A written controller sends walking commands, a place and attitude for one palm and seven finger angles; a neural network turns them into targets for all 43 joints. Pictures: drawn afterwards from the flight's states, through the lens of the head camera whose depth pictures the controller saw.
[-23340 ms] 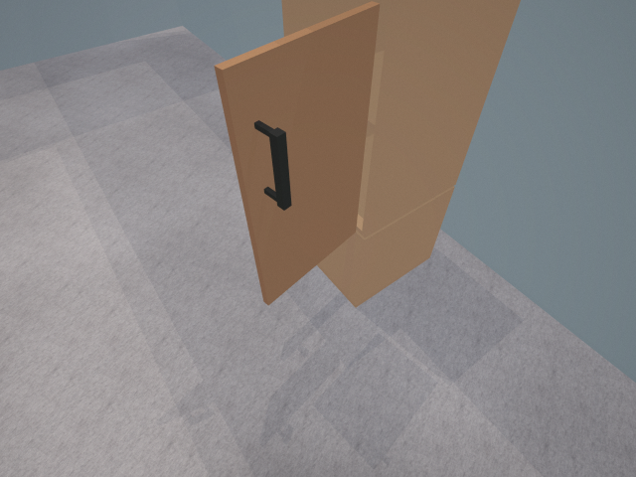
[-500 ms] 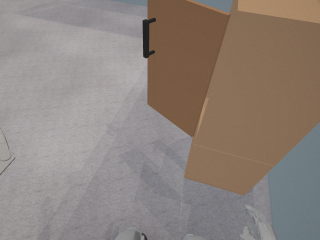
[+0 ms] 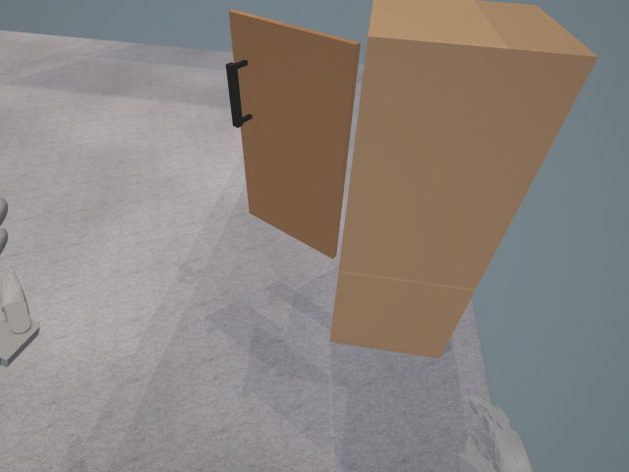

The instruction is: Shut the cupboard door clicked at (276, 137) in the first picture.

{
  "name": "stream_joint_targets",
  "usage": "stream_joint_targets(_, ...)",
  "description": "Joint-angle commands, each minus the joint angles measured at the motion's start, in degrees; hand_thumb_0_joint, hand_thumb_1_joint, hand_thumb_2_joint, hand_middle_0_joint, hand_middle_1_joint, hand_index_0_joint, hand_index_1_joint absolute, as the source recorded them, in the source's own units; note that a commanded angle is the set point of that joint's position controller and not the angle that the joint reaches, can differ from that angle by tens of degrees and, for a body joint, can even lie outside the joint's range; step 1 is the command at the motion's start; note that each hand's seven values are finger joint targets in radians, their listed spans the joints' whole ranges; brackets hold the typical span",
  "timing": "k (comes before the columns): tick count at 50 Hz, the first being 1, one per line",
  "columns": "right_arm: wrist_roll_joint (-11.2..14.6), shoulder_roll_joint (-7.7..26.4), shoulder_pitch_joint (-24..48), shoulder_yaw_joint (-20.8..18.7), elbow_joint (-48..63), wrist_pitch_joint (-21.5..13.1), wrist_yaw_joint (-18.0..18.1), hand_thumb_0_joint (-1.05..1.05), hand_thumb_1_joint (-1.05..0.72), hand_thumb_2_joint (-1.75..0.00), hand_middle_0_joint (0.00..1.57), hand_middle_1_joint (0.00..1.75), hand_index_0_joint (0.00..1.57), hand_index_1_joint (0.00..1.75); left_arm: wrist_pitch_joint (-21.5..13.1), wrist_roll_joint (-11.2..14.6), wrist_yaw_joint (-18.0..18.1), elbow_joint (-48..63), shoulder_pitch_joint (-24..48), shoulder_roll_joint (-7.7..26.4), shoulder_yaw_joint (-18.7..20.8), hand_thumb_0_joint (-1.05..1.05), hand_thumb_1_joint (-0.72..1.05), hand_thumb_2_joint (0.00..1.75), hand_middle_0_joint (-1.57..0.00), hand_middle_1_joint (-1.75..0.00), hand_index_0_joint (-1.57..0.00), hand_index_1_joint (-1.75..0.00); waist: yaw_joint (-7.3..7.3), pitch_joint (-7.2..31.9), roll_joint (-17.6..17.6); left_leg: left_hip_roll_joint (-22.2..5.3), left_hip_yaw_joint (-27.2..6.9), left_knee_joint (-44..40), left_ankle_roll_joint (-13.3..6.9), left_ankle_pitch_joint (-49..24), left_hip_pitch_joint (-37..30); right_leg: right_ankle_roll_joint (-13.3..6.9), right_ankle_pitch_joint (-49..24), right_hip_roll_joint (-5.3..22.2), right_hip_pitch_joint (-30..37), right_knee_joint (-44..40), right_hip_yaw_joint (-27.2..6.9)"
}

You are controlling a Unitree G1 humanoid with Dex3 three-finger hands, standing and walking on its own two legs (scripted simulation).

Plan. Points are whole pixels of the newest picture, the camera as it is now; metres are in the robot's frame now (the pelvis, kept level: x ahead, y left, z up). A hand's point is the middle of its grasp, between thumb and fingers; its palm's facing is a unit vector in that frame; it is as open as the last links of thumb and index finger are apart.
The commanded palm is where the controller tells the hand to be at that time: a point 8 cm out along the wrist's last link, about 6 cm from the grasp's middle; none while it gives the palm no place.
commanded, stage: stop stepping back and stand still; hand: left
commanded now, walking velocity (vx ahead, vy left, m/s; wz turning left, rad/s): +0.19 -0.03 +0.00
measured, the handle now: (240, 94) +0.95 +0.16 +0.08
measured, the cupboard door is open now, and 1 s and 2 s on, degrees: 62 62 62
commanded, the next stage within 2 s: let the arm hang, fingers relaxed in 0.54 s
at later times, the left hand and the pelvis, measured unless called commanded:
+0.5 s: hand out of the picture +0.14 +0.25 +0.19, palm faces +0.35 -0.80 -0.49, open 7.4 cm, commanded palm +0.10 +0.30 +0.18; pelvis -0.06 +0.01 +0.00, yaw -3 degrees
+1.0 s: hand out of the picture +0.01 +0.22 -0.17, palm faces +0.06 -0.98 -0.16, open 6.8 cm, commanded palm none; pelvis -0.06 +0.04 +0.00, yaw +1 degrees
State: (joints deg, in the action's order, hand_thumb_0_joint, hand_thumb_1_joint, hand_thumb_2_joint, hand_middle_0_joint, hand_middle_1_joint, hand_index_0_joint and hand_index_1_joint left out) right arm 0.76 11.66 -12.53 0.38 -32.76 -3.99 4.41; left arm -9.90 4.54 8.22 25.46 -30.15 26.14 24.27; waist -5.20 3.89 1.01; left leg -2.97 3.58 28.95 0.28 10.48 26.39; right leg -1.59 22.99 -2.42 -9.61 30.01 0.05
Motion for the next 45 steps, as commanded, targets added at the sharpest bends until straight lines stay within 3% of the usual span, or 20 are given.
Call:
stream_joint_targets(1, -0.49, 6.07, 5.20, -2.96, 7.39, -0.70, 0.86, 0.00, -0.90, -0.90, 0.20, 0.30, 0.20, 0.30, -3.17, -0.09, 1.98, 16.29, -3.37, 11.77, 9.66, 0.00, 0.90, 0.90, -0.20, -0.30, -0.20, -0.30, 3.83, -3.25, -11.59, 2.71, -1.91, 18.12, 2.03, 7.63, -9.66, -9.49, 20.82, 16.04, -22.13, -21.19, -16.68)
stream_joint_targets(3, -0.77, 6.71, 4.05, -2.76, 5.92, -1.90, 0.67, 0.00, -0.90, -0.90, 0.20, 0.30, 0.20, 0.30, -4.18, -0.99, 3.11, 19.40, 1.77, 12.33, 9.82, 0.00, 0.90, 0.90, -0.20, -0.30, -0.20, -0.30, 3.84, -2.13, -10.21, 1.22, -3.53, 20.44, 1.21, 6.10, -4.03, -10.61, 11.77, 18.08, -15.06, -18.81, -16.61)
stream_joint_targets(6, -1.27, 7.63, 2.51, -2.82, 3.31, -3.69, 1.41, 0.00, -0.90, -0.90, 0.20, 0.30, 0.20, 0.30, -4.25, -2.75, 4.00, 13.71, 10.96, 8.09, 4.61, 0.00, 0.90, 0.90, -0.20, -0.30, -0.20, -0.30, 2.29, -4.78, 2.07, 0.01, -4.35, 3.75, -0.08, 9.42, -12.20, -3.32, 12.23, 10.78, -17.49, -7.94, -4.70)
stream_joint_targets(7, -1.16, 9.10, 2.80, -3.41, 3.11, -4.39, 1.92, 0.00, -0.90, -0.90, 0.20, 0.30, 0.20, 0.30, -4.32, -3.23, 4.13, 13.46, 13.66, 7.37, 3.55, 0.00, 0.90, 0.90, -0.20, -0.30, -0.20, -0.30, 2.45, -6.76, 8.98, -2.04, -9.93, -3.52, -1.40, 17.68, -11.90, -2.04, 12.71, 7.12, -19.12, -1.58, -2.91)
stream_joint_targets(9, -0.64, 10.01, 2.46, -3.21, 4.41, -6.14, 2.45, 0.00, -0.90, -0.90, 0.20, 0.30, 0.20, 0.30, -4.75, -3.51, 4.37, 14.81, 15.11, 7.76, 3.85, 0.00, 0.90, 0.90, -0.20, -0.30, -0.20, -0.30, 3.34, -8.34, 20.31, -12.40, -29.91, -20.97, -6.00, 35.92, -7.62, 1.50, 5.91, -0.64, -16.97, 15.13, 1.68)
stream_joint_targets(13, -1.46, 7.51, 3.81, -2.84, 3.66, -6.76, 0.91, 0.00, -0.90, -0.90, 0.20, 0.30, 0.20, 0.30, -3.87, -2.90, 2.89, 13.92, 7.46, 9.39, 6.61, 0.00, 0.90, 0.90, -0.20, -0.30, -0.20, -0.30, 5.09, -2.35, 15.34, -10.53, -22.73, -24.96, -1.75, 36.60, 1.51, 0.58, 3.85, -1.81, -4.03, 20.29, 2.30)
stream_joint_targets(17, -1.32, 6.17, 5.07, -2.47, 4.96, -5.14, -0.40, 0.00, -0.90, -0.90, 0.20, 0.30, 0.20, 0.30, -3.26, -2.61, 2.58, 16.63, -2.51, 8.38, 6.66, 0.00, 0.90, 0.90, -0.20, -0.30, -0.20, -0.30, 5.19, 1.41, 8.46, -4.75, -8.90, -14.07, -1.62, 28.95, 5.46, -0.82, 3.00, -1.11, 10.53, -1.10, 4.86)
stream_joint_targets(18, -1.42, 5.96, 4.80, -2.49, 5.09, -4.37, -0.51, 0.00, -0.90, -0.90, 0.20, 0.30, 0.20, 0.30, -2.92, -2.60, 2.65, 15.15, -5.76, 9.64, 8.35, 0.00, 0.90, 0.90, -0.20, -0.30, -0.20, -0.30, 5.35, 1.42, 3.76, -1.41, -5.46, -4.08, -0.69, 25.29, 6.47, -2.70, 5.53, 2.99, 9.55, -7.18, -1.19)
stream_joint_targets(20, -1.81, 5.88, 4.75, -2.75, 4.80, -2.31, -0.78, 0.00, -0.90, -0.90, 0.20, 0.30, 0.20, 0.30, -2.98, -2.16, 2.64, 17.54, -1.83, 11.58, 9.45, 0.00, 0.90, 0.90, -0.20, -0.30, -0.20, -0.30, 5.52, -3.52, -12.37, 3.28, -2.52, 25.75, 0.75, 15.21, 14.27, -11.67, 18.81, 23.90, -0.22, -24.01, -32.16)
stream_joint_targets(22, -1.84, 5.52, 2.55, -2.65, 2.57, -3.08, -0.93, 0.00, -0.90, -0.90, 0.20, 0.30, 0.20, 0.30, -4.87, -1.79, 2.62, 13.46, 0.67, 10.78, 10.11, 0.00, 0.90, 0.90, -0.20, -0.30, -0.20, -0.30, 3.58, -0.28, -6.49, 1.24, -4.85, 32.03, 1.14, 9.69, 13.52, -10.63, 4.55, 21.60, 2.00, -19.25, -23.65)
stream_joint_targets(24, -1.24, 5.51, 2.31, -2.75, 3.00, -2.56, -0.38, 0.00, -0.90, -0.90, 0.20, 0.30, 0.20, 0.30, -3.95, -1.84, 2.87, 7.57, -0.81, 8.61, 8.42, 0.00, 0.90, 0.90, -0.20, -0.30, -0.20, -0.30, 3.46, -2.63, -4.11, -0.14, -5.07, 29.07, 1.19, 7.98, 9.94, -9.59, 9.29, 19.10, -3.93, -19.24, -20.54)
stream_joint_targets(31, -1.21, 5.87, 4.99, -2.13, 3.20, -3.90, 1.47, 0.00, -0.90, -0.90, 0.20, 0.30, 0.20, 0.30, -4.14, -2.84, 3.28, 4.62, 8.18, 6.44, 2.99, 0.00, 0.90, 0.90, -0.20, -0.30, -0.20, -0.30, 5.61, -6.07, -8.59, 1.44, 1.89, 7.31, -0.91, 6.01, -6.11, -5.99, 4.40, 14.59, -9.23, -17.31, -9.73)
stream_joint_targets(32, -1.50, 10.89, 3.19, -2.49, -6.08, -4.43, -5.71, 0.00, -0.90, -0.90, 0.20, 0.30, 0.20, 0.30, 5.82, -7.67, -5.32, -31.11, 8.32, -6.37, -17.37, 0.00, 0.90, 0.90, -0.20, -0.30, -0.20, -0.30, 1.74, -9.73, -2.68, -2.29, 1.31, 6.20, 0.02, 0.57, -3.06, -3.89, -23.61, 16.71, -9.99, -2.41, 3.65)
stream_joint_targets(33, -1.15, 8.53, -0.57, -2.79, -5.04, -2.03, -5.88, 0.00, -0.90, -0.90, 0.20, 0.30, 0.20, 0.30, 9.70, -6.63, -7.15, -32.97, 4.38, -7.60, -17.85, 0.00, 0.90, 0.90, -0.20, -0.30, -0.20, -0.30, 2.95, -2.05, 0.20, -1.80, -5.23, 2.78, -0.85, -13.61, -12.54, -1.31, -22.70, 10.16, -12.23, 5.13, -0.57)
stream_joint_targets(35, -1.62, 11.74, 0.76, -2.66, -4.05, -0.08, -4.82, 0.00, -0.90, -0.90, 0.20, 0.30, 0.20, 0.30, 10.99, -5.71, -7.74, -34.73, 3.70, -11.77, -20.01, 0.00, 0.90, 0.90, -0.20, -0.30, -0.20, -0.30, 5.51, 1.21, 7.92, -12.10, -12.66, 0.18, -5.90, -25.81, -12.74, 2.11, -3.90, 5.71, -13.36, 12.43, 4.29)
stream_joint_targets(36, -2.39, 12.05, 2.26, -2.74, -3.87, 0.97, -4.45, 0.00, -0.90, -0.90, 0.20, 0.30, 0.20, 0.30, 10.90, -6.18, -7.67, -37.10, 5.51, -11.12, -20.43, 0.00, 0.90, 0.90, -0.20, -0.30, -0.20, -0.30, 6.21, 1.25, 3.10, -12.75, -12.13, 0.07, -6.95, -22.92, -9.57, 1.74, 1.82, 5.06, -10.08, 10.97, 3.43)
stream_joint_targets(38, -2.60, 10.84, 4.76, -1.82, -2.64, 1.38, -3.74, 0.00, -0.90, -0.90, 0.20, 0.30, 0.20, 0.30, 10.12, -6.31, -8.14, -42.25, 8.56, -7.61, -20.42, 0.00, 0.90, 0.90, -0.20, -0.30, -0.20, -0.30, 6.93, 1.25, -12.28, -5.41, -5.72, 5.86, -2.45, -15.58, -5.93, 0.33, -20.09, 8.47, -3.34, 0.08, -1.38)
stream_joint_targets(41, -2.68, 9.69, 1.99, -2.27, -6.43, 3.46, -3.57, 0.00, -0.90, -0.90, 0.20, 0.30, 0.20, 0.30, 9.23, -6.48, -7.67, -53.44, 12.76, -2.58, -19.73, 0.00, 0.90, 0.90, -0.20, -0.30, -0.20, -0.30, 4.82, 1.27, -20.53, 1.25, -2.93, 7.95, 0.32, 0.88, -7.54, -4.59, -40.46, 15.19, -0.38, -3.00, -6.62)
stream_joint_targets(43, -2.50, 8.88, 1.46, -1.90, -9.10, 4.12, -3.76, 0.00, -0.90, -0.90, 0.20, 0.30, 0.20, 0.30, 9.37, -6.09, -7.19, -59.65, 14.10, -2.20, -20.73, 0.00, 0.90, 0.90, -0.20, -0.30, -0.20, -0.30, 4.26, 0.34, -13.54, 0.97, -3.09, 4.13, 0.38, -0.96, -11.08, -3.69, -34.20, 14.00, -2.00, -4.03, -5.28)
stream_joint_targets(45, -2.39, 7.66, 1.29, -1.15, -12.48, 4.02, -3.74, 0.00, -0.90, -0.90, 0.20, 0.30, 0.20, 0.30, 9.47, -5.41, -7.07, -64.72, 14.86, -5.37, -21.64, 0.00, 0.90, 0.90, -0.20, -0.30, -0.20, -0.30, 4.13, 0.10, -0.48, -1.27, -4.67, -0.70, -0.12, -9.67, -15.97, -1.10, -20.06, 10.08, -4.63, -4.64, -3.17)
